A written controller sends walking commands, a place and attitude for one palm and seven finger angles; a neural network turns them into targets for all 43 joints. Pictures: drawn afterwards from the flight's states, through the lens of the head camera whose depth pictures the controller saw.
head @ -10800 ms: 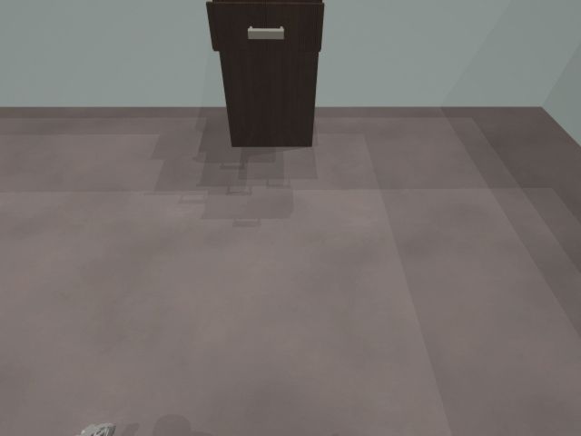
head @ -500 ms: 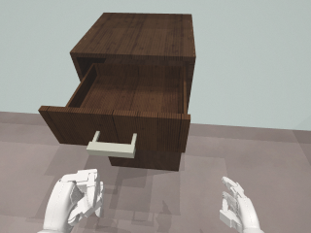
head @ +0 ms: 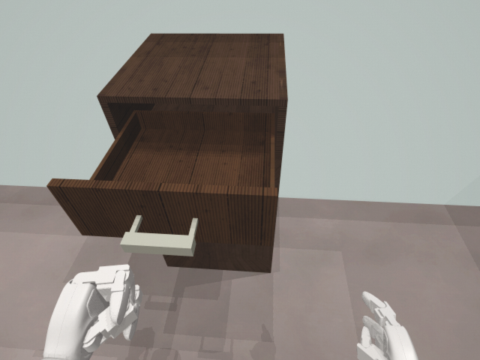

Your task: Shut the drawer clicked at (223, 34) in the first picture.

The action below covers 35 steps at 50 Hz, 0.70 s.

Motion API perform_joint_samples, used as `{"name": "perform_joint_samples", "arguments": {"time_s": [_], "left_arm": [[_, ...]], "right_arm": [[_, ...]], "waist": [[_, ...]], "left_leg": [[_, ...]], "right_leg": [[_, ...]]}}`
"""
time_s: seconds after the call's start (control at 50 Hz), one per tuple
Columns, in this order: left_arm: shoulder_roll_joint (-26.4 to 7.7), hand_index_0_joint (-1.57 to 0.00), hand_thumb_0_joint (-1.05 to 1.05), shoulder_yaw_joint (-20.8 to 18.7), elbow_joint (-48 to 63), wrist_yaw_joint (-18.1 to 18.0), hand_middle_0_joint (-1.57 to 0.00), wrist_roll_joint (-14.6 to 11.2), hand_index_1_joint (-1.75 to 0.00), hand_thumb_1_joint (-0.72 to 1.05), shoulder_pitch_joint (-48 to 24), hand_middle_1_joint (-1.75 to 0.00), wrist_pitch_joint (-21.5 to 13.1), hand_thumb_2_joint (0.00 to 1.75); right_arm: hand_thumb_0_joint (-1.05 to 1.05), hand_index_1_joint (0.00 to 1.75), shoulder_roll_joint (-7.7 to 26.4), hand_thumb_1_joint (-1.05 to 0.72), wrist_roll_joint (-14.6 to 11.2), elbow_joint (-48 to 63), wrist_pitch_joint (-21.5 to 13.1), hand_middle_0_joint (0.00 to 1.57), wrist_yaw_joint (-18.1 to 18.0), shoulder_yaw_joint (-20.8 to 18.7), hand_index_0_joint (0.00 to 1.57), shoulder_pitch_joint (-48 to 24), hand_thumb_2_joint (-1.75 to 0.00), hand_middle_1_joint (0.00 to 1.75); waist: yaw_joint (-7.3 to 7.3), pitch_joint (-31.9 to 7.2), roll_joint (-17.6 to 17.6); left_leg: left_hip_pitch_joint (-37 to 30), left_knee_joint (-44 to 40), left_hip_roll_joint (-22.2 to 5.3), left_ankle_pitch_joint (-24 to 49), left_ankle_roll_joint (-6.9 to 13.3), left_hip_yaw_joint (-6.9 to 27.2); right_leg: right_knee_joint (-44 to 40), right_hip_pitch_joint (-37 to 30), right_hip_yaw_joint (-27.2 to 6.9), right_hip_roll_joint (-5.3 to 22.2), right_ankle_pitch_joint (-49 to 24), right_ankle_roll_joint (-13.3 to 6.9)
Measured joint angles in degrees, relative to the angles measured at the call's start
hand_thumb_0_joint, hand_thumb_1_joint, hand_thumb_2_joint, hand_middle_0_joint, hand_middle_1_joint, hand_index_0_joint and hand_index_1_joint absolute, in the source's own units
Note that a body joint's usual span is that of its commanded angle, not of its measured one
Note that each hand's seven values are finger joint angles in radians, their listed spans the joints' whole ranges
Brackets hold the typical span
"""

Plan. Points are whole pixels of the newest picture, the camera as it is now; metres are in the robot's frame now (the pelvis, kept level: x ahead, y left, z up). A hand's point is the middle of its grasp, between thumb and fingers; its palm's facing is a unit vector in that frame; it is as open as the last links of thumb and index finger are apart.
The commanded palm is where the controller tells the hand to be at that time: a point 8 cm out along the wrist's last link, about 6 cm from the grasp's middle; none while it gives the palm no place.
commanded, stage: raise the hand and make a fist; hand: left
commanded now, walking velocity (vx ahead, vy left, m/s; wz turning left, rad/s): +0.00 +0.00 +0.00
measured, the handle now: (162, 233) +0.34 +0.18 +0.02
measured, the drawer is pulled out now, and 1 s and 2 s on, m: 0.29 0.29 0.28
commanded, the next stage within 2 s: bring the fist close to the handle in 0.04 s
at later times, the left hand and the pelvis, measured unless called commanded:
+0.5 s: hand (150, 307) +0.18 +0.14 +0.09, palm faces -0.04 -1.00 -0.04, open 3.3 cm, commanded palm +0.16 +0.19 +0.09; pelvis +0.00 +0.00 +0.00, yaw +0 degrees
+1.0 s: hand (165, 289) +0.23 +0.14 +0.04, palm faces -0.04 -1.00 -0.04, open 3.3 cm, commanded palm +0.21 +0.19 +0.04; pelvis -0.01 +0.00 -0.03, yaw -1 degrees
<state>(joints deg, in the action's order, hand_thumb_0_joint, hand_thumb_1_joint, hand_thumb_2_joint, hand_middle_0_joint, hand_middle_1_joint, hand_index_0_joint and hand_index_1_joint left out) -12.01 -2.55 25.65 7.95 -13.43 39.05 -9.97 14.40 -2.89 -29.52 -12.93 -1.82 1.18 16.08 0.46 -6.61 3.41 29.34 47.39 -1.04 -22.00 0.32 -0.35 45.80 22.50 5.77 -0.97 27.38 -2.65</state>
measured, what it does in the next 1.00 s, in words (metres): stands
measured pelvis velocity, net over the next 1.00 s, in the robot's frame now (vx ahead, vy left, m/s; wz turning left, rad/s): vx -0.01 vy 0.00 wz -0.02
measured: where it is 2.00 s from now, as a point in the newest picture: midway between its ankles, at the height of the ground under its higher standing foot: outside the picture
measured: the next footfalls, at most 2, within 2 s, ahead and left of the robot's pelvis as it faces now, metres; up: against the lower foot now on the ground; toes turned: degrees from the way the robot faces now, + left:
none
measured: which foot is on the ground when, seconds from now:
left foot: down 0.00-1.00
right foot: down 0.00-1.00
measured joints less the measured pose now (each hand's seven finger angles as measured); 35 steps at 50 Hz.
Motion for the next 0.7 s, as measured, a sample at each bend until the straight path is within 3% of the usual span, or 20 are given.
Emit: {"name": "perform_joint_samples", "arguments": {"time_s": [0.32,0.7], "left_arm": [[1.1,-1.40,0.01,-0.8,-6.1,3.4,-1.40,-0.8,-1.60,0.90,-3.5,-1.60,-1.2,0.90],[2.2,-1.40,0.01,3.0,-13.7,-1.4,-1.40,2.8,-1.60,0.90,-11.0,-1.60,-6.0,0.90]], "right_arm": [[0.02,0.30,-0.6,-0.90,0.3,-0.5,-0.8,0.20,-0.2,0.8,0.21,-2.3,-0.90,0.30],[0.02,0.30,-0.3,-0.90,1.5,0.4,2.3,0.20,0.8,0.6,0.21,-1.0,-0.90,0.30]], "waist": [[0.60,0.4,0.0],[-1.33,0.7,-0.7]], "left_leg": [[-0.2,-1.0,0.1,0.5,-0.4,0.5],[7.2,4.5,0.0,-1.0,-0.1,-0.4]], "right_leg": [[-0.7,-0.3,0.5,0.0,-0.1,-0.3],[5.9,7.9,-0.4,0.3,1.7,-0.3]]}}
